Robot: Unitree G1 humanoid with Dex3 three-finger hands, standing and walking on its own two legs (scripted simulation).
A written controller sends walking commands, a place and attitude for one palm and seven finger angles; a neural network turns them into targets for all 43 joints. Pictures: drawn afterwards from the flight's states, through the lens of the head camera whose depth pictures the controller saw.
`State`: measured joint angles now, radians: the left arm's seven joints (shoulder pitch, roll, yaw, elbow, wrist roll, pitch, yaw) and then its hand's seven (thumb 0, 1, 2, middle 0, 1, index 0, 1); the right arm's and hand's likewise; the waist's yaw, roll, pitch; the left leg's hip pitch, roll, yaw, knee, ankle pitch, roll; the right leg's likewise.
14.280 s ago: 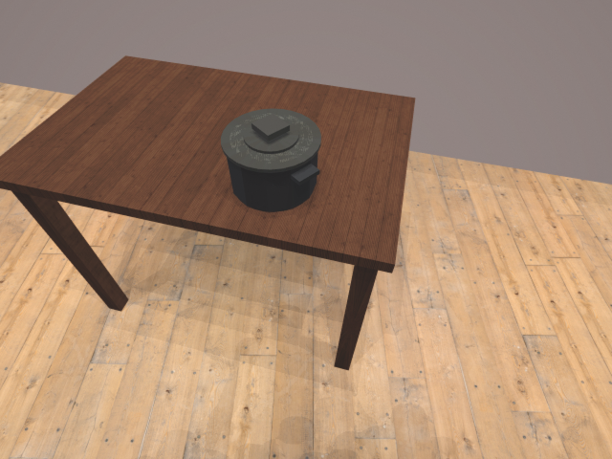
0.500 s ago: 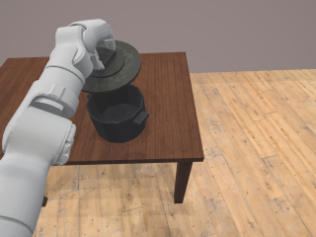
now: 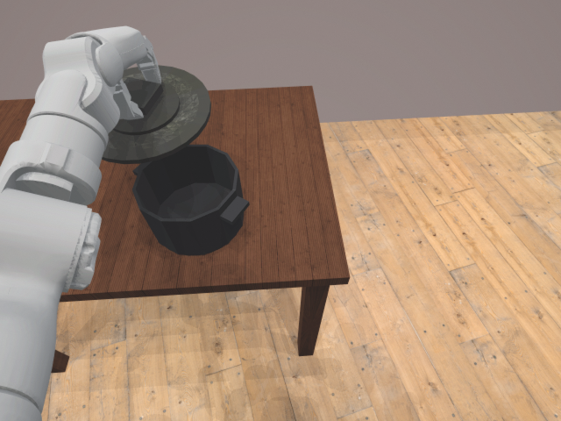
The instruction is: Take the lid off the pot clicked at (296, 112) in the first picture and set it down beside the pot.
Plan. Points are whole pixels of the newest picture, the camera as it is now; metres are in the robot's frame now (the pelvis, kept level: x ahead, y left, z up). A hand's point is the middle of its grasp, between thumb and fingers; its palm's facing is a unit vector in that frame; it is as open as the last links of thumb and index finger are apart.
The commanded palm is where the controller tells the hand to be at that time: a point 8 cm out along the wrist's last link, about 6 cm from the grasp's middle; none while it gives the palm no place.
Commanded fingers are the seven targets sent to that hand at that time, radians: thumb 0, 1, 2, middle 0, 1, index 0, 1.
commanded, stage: move the lid sideways beside the pot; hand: left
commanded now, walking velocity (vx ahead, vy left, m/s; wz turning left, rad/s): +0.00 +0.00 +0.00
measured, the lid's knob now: (137, 95) +0.54 +0.16 +0.18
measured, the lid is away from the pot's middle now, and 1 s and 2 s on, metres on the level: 0.04 0.17 0.21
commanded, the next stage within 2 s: lower the lid onto the table in 1.64 s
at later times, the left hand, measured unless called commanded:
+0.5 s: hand (57, 115) +0.48 +0.25 +0.20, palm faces -0.34 -0.09 -0.94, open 8.8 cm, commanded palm +0.50 +0.25 +0.26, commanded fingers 0.00 0.59 1.03 -0.68 -1.05 -0.65 -1.00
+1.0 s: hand (19, 117) +0.48 +0.29 +0.20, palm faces -0.34 -0.10 -0.93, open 8.8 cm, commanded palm +0.50 +0.30 +0.26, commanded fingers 0.00 0.59 1.03 -0.68 -1.05 -0.65 -1.00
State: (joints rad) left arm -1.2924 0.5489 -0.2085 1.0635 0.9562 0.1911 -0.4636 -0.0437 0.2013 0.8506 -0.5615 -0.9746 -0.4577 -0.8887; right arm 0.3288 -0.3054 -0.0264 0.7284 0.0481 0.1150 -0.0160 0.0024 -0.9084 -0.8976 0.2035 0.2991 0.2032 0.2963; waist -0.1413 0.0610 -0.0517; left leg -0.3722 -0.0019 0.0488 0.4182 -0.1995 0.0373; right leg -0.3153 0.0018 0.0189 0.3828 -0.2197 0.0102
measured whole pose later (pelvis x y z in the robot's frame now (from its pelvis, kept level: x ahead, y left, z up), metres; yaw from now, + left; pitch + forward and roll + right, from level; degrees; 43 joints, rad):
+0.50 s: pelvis +0.00 +0.01 +0.00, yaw +1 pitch +8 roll -1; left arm -1.26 0.67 -0.21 1.05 0.94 0.10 -0.53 -0.04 0.20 0.85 -0.56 -0.98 -0.46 -0.89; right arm 0.27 -0.30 -0.02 0.71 0.07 0.13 -0.01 0.00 -0.91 -0.90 0.20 0.30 0.20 0.30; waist -0.11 0.04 -0.04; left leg -0.39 -0.01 0.03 0.45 -0.21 0.05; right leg -0.30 0.00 0.00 0.37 -0.21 0.02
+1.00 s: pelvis +0.00 +0.02 +0.00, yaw +1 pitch +10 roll -2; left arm -1.26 0.79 -0.14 1.08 0.96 0.01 -0.54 -0.04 0.21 0.85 -0.56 -0.98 -0.45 -0.89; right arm 0.33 -0.30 -0.01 0.73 0.08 0.15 -0.01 0.00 -0.91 -0.90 0.20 0.30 0.20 0.30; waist -0.13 0.04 -0.03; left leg -0.42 -0.02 0.03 0.47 -0.22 0.06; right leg -0.32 -0.01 0.00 0.36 -0.21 0.03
